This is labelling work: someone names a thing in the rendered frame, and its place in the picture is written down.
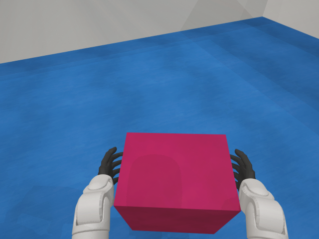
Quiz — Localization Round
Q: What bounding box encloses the robot right hand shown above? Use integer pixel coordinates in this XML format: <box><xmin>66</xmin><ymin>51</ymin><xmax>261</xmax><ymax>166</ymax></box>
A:
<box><xmin>230</xmin><ymin>149</ymin><xmax>256</xmax><ymax>191</ymax></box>

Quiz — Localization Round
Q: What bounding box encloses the robot left forearm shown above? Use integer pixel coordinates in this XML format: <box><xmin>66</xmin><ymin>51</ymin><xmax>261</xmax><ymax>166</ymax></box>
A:
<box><xmin>72</xmin><ymin>174</ymin><xmax>115</xmax><ymax>239</ymax></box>

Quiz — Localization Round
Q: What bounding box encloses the carton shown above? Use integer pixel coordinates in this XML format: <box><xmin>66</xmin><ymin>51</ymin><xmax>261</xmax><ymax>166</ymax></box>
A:
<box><xmin>114</xmin><ymin>132</ymin><xmax>241</xmax><ymax>234</ymax></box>

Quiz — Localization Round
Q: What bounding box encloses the robot left hand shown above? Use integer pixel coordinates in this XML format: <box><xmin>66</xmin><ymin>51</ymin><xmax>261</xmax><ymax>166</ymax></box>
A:
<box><xmin>98</xmin><ymin>147</ymin><xmax>123</xmax><ymax>185</ymax></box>

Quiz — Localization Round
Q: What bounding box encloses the robot right forearm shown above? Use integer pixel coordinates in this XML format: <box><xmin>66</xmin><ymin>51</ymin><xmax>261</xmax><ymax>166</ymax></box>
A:
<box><xmin>239</xmin><ymin>178</ymin><xmax>289</xmax><ymax>239</ymax></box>

